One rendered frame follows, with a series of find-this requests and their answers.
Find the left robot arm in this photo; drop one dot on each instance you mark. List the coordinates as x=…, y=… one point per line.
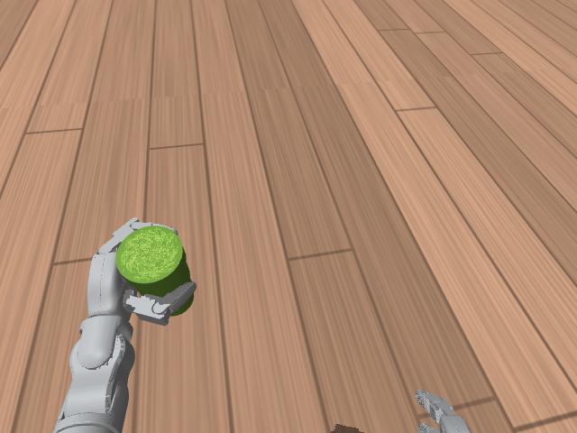
x=100, y=363

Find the right robot hand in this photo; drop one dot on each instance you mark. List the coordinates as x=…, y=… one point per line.
x=441, y=412

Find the cup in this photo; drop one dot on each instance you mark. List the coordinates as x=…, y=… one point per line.
x=152, y=259

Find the left robot hand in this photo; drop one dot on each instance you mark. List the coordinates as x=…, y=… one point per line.
x=108, y=292

